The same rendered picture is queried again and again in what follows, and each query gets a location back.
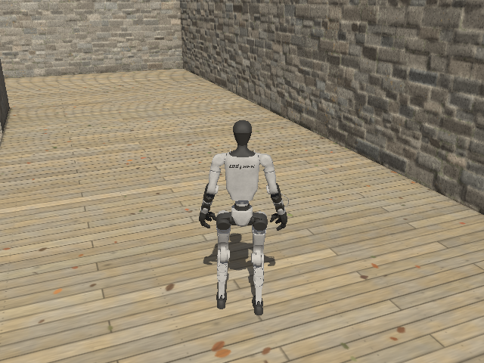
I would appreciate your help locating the left robot thigh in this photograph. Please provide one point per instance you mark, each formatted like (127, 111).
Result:
(223, 227)

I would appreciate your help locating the robot left upper arm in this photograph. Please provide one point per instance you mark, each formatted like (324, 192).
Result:
(214, 173)

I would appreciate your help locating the right robot forearm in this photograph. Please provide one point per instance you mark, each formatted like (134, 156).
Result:
(278, 202)

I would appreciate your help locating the robot right hand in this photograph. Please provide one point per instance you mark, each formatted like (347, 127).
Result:
(281, 218)

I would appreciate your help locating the robot right upper arm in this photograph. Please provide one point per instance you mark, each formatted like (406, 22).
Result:
(269, 170)

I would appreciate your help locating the left robot forearm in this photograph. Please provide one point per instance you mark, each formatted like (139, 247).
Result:
(207, 201)

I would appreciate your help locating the left robot shin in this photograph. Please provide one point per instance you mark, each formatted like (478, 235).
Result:
(222, 271)

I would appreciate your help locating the robot left hand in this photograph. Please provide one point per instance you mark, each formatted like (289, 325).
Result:
(207, 217)

